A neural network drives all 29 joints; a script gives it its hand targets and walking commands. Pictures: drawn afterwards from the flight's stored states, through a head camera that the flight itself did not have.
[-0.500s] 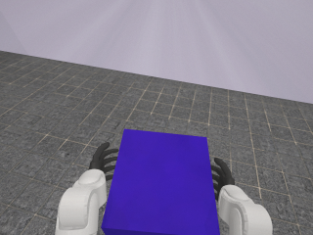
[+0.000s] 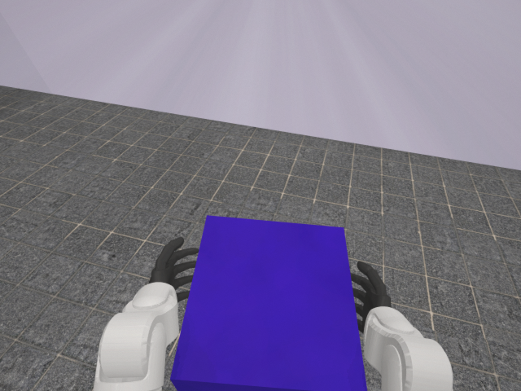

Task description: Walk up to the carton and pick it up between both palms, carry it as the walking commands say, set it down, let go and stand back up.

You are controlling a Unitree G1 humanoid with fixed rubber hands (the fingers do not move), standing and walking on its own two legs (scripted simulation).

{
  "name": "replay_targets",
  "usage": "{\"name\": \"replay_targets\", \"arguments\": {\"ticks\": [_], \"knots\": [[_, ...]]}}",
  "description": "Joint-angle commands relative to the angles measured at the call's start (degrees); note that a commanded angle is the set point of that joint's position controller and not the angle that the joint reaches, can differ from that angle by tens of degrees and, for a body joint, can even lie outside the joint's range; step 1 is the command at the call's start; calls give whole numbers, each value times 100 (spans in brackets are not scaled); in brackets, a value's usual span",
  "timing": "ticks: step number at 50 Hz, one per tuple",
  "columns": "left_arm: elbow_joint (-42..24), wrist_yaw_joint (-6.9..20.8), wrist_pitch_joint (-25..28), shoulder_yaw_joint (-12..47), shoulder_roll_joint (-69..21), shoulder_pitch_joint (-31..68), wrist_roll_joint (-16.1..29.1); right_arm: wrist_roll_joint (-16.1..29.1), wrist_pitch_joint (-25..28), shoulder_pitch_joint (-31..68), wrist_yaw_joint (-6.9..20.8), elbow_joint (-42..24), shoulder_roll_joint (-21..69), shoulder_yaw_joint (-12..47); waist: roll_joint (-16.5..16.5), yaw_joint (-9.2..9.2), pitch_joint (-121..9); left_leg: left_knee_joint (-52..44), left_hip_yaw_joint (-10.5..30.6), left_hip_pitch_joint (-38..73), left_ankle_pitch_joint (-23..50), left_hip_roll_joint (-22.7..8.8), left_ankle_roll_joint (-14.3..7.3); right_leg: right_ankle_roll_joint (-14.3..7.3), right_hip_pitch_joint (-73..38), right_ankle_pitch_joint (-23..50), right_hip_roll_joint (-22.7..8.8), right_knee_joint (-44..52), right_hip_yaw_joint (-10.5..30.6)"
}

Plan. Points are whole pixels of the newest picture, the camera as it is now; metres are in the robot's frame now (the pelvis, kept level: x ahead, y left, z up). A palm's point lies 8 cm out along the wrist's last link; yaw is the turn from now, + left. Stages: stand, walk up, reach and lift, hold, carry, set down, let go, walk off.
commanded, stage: carry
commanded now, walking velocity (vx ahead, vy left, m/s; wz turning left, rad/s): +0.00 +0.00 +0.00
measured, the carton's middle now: (265, 325) +0.25 +0.00 +0.02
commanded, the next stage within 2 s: none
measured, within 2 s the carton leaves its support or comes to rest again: neither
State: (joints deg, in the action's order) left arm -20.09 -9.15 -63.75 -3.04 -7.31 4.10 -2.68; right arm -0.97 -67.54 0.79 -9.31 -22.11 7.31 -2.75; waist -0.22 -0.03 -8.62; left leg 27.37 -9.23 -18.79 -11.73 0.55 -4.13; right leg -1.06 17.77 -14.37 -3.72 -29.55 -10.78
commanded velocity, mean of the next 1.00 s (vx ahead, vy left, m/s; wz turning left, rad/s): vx -0.19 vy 0.00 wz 0.00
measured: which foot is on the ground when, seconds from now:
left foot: down 0.00-0.84, up 0.86-1.00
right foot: down 0.00-1.00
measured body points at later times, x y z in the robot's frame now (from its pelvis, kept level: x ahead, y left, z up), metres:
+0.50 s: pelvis +0.01 -0.03 +0.00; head -0.01 -0.03 +0.45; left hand +0.27 +0.12 +0.09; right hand +0.26 -0.17 +0.07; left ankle +0.03 +0.07 -0.74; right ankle +0.01 -0.10 -0.74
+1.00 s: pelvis -0.07 -0.03 -0.02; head -0.09 -0.02 +0.43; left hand +0.19 +0.13 +0.07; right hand +0.18 -0.17 +0.06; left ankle -0.05 +0.10 -0.73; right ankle +0.01 -0.10 -0.74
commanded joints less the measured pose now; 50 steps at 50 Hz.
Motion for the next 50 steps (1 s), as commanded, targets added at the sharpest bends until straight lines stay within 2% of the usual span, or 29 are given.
{"name": "replay_targets", "arguments": {"ticks": [1,2,3,7,8,10,11,14,16,17,18,19,22,25,26,28,30,34,36,37,38,39,42,43,44,46,47,48,50], "knots": [[-418,754,-38,3387,-4770,1852,1551,1418,337,2781,654,-728,4555,3477,92,9,-720,-467,1001,531,152,-969,154,30,-33,6,-757,695,851],[-450,765,-38,3374,-4838,1935,1525,1447,377,3068,666,-1001,4579,3528,59,5,-805,-459,1010,517,225,-1001,169,53,-173,-10,-736,624,761],[-289,752,-67,3311,-4780,1801,1478,1434,333,2954,652,-758,4576,3525,57,4,-838,-436,984,551,239,-996,171,12,-155,14,-750,681,825],[-430,749,-35,3372,-4804,1736,1521,1487,379,2964,654,-1014,4561,3580,124,8,-852,-417,987,556,428,-1059,193,6,-264,164,-710,614,739],[-558,742,6,3430,-4832,1798,1564,1485,400,2832,655,-1003,4600,3574,-65,14,-998,-320,917,709,489,-1024,208,-4,-220,261,-719,596,762],[-496,731,1,3426,-4815,1763,1536,1509,382,2860,665,-910,4622,3621,177,2,-1042,-238,950,714,875,-1050,184,-13,-338,664,-745,500,773],[-620,730,0,3539,-4760,1806,1610,1450,384,2644,649,-887,4521,3528,-82,9,-967,-244,945,671,973,-1016,188,-6,-329,685,-739,481,773],[-451,738,-39,3384,-4617,1703,1478,1422,370,2699,635,-860,4434,3523,47,7,-725,-276,971,613,1057,-1051,222,-11,-326,774,-706,498,706],[-489,735,-39,3478,-4682,1677,1559,1428,369,2551,640,-876,4445,3527,-62,11,-781,-185,978,767,1745,-1139,226,-16,-310,1159,-716,356,676],[-596,740,-23,3505,-4713,1697,1618,1397,376,2535,632,-916,4469,3510,114,15,-958,-18,976,846,2086,-1168,241,0,-386,1607,-719,311,699],[-720,724,-9,3600,-4786,1819,1659,1428,408,2582,633,-977,4542,3512,-151,7,-1073,83,901,870,2253,-1164,278,40,-477,1748,-799,163,631],[-611,721,3,3537,-4706,1647,1622,1405,418,2502,621,-975,4449,3498,-9,10,-1055,143,899,795,2347,-1198,305,61,-521,1944,-796,57,635],[-649,732,-10,3420,-4699,1524,1552,1440,392,2579,624,-1163,4508,3627,253,16,-1012,193,930,577,1837,-1257,311,61,-492,2036,-919,-16,682],[-742,729,-25,3480,-4666,1572,1560,1386,369,2436,616,-1069,4534,3578,11,15,-907,351,869,364,1564,-1206,315,43,-427,2228,-1017,-80,781],[-689,729,-47,3457,-4610,1517,1548,1386,360,2430,604,-1057,4495,3571,231,11,-1023,380,944,305,1690,-1242,319,19,-572,2353,-1028,-146,713],[-910,721,-26,3580,-4698,1599,1601,1440,369,2446,641,-1179,4586,3610,77,11,-1030,407,948,318,1561,-1222,265,-8,-438,2280,-1057,-172,786],[-1048,744,26,3613,-4766,1745,1664,1472,406,2569,641,-1378,4654,3690,361,18,-877,356,895,171,701,-1177,316,-22,-380,1916,-1140,49,859],[-959,749,-32,3669,-4734,1579,1625,1448,375,2437,655,-1331,4623,3710,115,5,-681,272,955,-72,243,-1116,286,-101,-162,849,-1195,261,1056],[-964,734,-38,3588,-4730,1512,1583,1426,354,2475,667,-1342,4597,3659,162,-12,-715,377,846,-23,56,-981,271,-129,176,201,-1196,347,1098],[-1165,742,-30,3695,-4831,1691,1657,1474,372,2581,676,-1527,4697,3746,98,-8,-745,330,888,-62,273,-1073,247,-107,-1,255,-1163,294,1026],[-1011,733,-60,3647,-4770,1545,1607,1434,354,2527,660,-1456,4624,3702,159,-13,-691,377,905,-191,194,-1071,244,-100,71,267,-1159,354,1117],[-1001,738,-59,3601,-4771,1558,1615,1459,326,2529,673,-1406,4677,3735,451,-15,-721,472,844,-165,-76,-1009,255,-129,116,-77,-1179,491,1065],[-896,748,-95,3550,-4721,1462,1583,1441,275,2584,673,-1372,4594,3748,836,-51,-650,1464,568,-217,-774,-763,319,-373,556,-555,-1583,1029,1532],[-979,759,-96,3615,-4816,1613,1636,1407,266,2527,682,-1297,4668,3681,694,-63,-611,1874,458,-208,-944,-663,371,-512,759,-461,-1751,1127,1657],[-1081,757,-80,3648,-4805,1645,1651,1426,277,2597,684,-1373,4644,3687,844,-71,-514,2149,486,-343,-1145,-571,357,-653,836,-235,-1875,1183,1729],[-946,715,-107,3547,-4753,1574,1546,1433,262,2537,700,-1137,4628,3608,650,-59,-537,2413,409,-507,-1407,-500,357,-731,651,271,-1824,1013,1549],[-946,712,-104,3580,-4770,1605,1534,1391,264,2516,697,-1135,4608,3624,548,-38,-660,2027,434,-505,-1367,-523,317,-678,435,388,-1726,932,1495],[-938,703,-116,3595,-4762,1635,1526,1402,270,2561,715,-1161,4595,3607,565,-3,-647,1623,379,-275,-1107,-549,318,-522,561,-2,-1584,880,1381],[-1001,679,-83,3682,-4739,1646,1518,1439,309,2604,745,-1188,4610,3592,-76,26,-603,96,641,122,-233,-845,320,-12,507,132,-1156,245,847]]}}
